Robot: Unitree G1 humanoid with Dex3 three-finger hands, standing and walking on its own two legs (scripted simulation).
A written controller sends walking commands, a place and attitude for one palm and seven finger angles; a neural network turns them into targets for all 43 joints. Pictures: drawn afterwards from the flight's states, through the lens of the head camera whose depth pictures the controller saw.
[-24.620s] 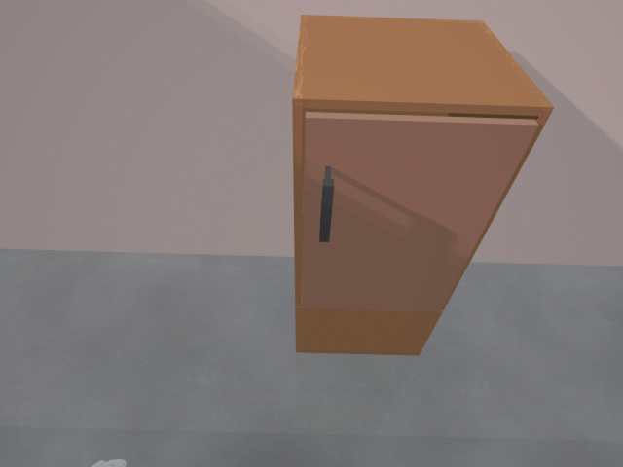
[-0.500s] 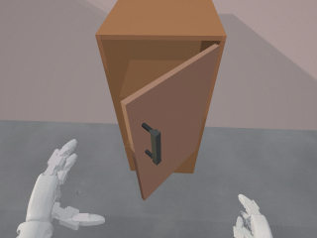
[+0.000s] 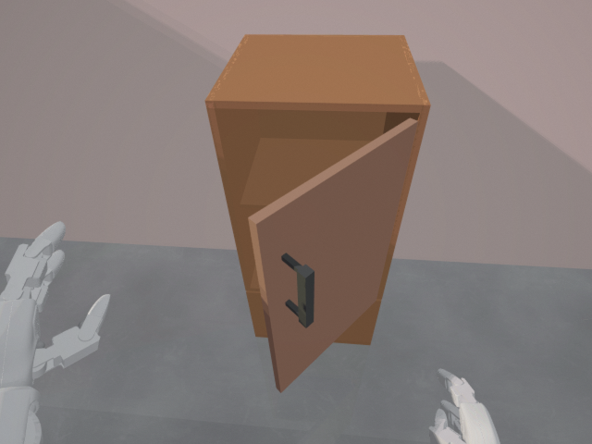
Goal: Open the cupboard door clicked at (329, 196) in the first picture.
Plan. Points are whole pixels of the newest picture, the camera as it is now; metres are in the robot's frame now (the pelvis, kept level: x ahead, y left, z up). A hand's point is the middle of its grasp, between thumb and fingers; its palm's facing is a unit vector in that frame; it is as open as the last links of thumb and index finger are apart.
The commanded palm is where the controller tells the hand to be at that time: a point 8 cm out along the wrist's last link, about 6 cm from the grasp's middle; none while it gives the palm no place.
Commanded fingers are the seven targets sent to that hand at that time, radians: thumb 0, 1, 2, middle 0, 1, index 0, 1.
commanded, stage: draw the hand back to the body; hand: left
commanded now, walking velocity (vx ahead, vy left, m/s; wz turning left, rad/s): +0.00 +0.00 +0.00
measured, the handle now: (297, 291) +0.37 +0.05 -0.02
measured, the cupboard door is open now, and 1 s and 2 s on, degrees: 49 49 49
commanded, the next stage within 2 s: step back with the hand held close in 0.44 s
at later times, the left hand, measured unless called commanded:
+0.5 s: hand (80, 324) +0.18 +0.25 +0.15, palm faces +0.46 -0.79 -0.42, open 7.4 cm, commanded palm +0.13 +0.29 +0.17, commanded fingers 0.00 0.90 0.90 -0.20 -0.30 -0.20 -0.30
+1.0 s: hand (55, 345) +0.16 +0.27 +0.15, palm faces +0.36 -0.77 -0.52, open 7.4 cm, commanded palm +0.10 +0.30 +0.17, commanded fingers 0.00 0.90 0.90 -0.20 -0.30 -0.20 -0.30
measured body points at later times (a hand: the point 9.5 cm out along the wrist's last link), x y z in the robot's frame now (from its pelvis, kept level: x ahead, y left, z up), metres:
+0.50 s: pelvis -0.01 -0.01 +0.00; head -0.03 -0.04 +0.45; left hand +0.15 +0.29 +0.18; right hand +0.18 -0.24 -0.08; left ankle -0.03 +0.11 -0.74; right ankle +0.00 -0.12 -0.74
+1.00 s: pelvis -0.05 +0.01 +0.00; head -0.02 +0.00 +0.45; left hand +0.13 +0.30 +0.18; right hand +0.13 -0.25 -0.08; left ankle -0.03 +0.11 -0.74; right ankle +0.00 -0.12 -0.74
